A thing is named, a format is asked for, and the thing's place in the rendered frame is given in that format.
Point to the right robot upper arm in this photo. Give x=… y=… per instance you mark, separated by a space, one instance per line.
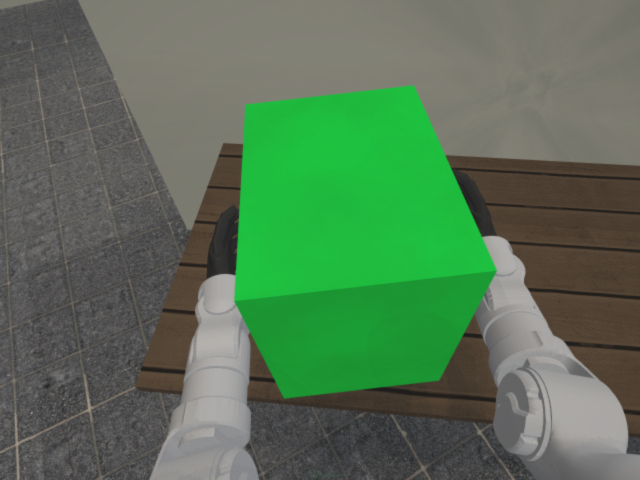
x=563 y=426

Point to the left robot hand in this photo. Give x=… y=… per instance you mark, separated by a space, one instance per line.
x=221 y=257

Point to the left robot upper arm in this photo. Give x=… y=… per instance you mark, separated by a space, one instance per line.
x=227 y=462

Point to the right robot hand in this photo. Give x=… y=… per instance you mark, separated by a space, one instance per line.
x=476 y=203

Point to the right robot forearm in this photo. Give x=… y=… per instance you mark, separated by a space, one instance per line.
x=512 y=326

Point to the table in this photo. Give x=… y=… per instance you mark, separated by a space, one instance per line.
x=575 y=227

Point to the carton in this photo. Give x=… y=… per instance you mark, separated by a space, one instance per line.
x=359 y=264

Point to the left robot forearm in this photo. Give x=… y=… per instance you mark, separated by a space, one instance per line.
x=213 y=411

